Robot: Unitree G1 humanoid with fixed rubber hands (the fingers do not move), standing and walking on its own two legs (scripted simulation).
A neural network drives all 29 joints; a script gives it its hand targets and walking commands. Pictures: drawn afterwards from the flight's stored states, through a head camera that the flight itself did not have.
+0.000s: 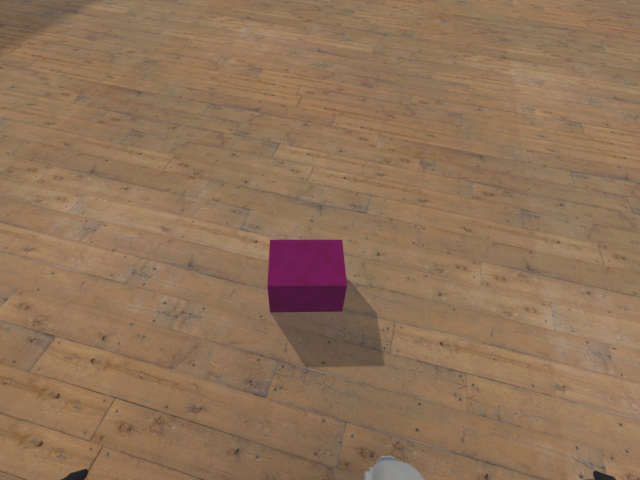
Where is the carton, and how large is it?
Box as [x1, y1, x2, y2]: [267, 240, 346, 311]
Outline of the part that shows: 270,240 267,285 270,311 341,311 346,287 341,240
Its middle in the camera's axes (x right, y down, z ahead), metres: -0.04 +0.14 +1.41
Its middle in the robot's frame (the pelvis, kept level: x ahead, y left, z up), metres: +0.88 +0.01 -0.69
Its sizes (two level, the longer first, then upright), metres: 0.261 0.199 0.169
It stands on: the floor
